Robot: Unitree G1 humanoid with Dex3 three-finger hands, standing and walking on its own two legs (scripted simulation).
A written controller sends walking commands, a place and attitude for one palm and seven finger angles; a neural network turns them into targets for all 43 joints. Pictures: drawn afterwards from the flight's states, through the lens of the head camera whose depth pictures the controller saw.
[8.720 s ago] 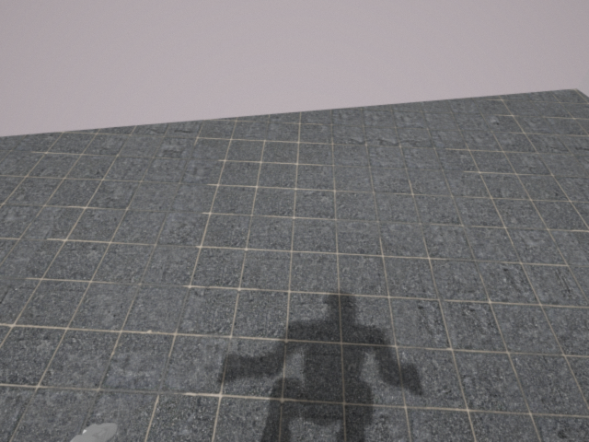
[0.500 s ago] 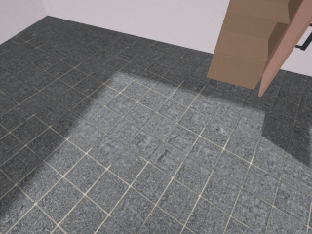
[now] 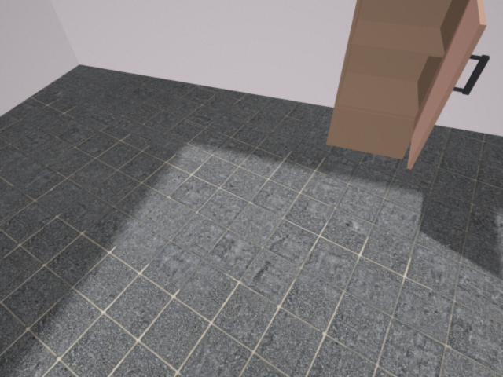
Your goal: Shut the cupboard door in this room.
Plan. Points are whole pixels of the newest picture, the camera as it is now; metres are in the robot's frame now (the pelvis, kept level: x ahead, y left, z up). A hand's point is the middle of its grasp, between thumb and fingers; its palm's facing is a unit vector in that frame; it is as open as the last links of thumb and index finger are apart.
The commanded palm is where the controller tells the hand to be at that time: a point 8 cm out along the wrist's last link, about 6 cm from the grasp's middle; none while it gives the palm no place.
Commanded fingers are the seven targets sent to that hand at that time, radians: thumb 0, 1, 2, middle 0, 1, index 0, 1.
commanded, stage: turn or walk to find it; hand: left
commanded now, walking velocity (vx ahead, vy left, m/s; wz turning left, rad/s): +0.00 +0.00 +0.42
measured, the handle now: (468, 74) +1.07 -0.68 -0.04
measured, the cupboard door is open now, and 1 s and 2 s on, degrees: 84 84 84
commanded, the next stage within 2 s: stand and wait in 0.90 s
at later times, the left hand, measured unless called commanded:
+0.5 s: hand out of the picture +0.03 +0.21 -0.18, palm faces +0.17 -0.96 -0.23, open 7.4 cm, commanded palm none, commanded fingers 0.00 0.90 0.90 -0.20 -0.30 -0.20 -0.30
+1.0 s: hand out of the picture -0.08 +0.16 -0.17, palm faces +0.40 -0.88 -0.27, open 7.4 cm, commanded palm none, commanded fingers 0.00 0.90 0.90 -0.20 -0.30 -0.20 -0.30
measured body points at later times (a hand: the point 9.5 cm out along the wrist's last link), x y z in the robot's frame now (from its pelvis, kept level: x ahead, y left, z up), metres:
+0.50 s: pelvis -0.02 +0.00 -0.01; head +0.02 +0.01 +0.44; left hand +0.02 +0.26 -0.16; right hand +0.03 -0.23 -0.16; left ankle -0.02 +0.12 -0.74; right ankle -0.05 -0.12 -0.69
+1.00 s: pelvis -0.02 -0.03 +0.00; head +0.03 -0.02 +0.44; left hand -0.10 +0.21 -0.15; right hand +0.17 -0.24 -0.15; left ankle -0.10 +0.09 -0.70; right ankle -0.02 -0.13 -0.74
